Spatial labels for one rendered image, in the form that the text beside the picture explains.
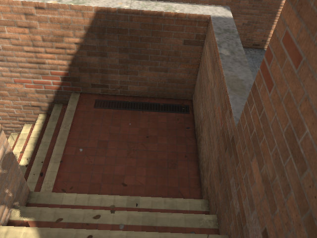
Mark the stairs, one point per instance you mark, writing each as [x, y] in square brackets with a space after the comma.
[33, 147]
[82, 215]

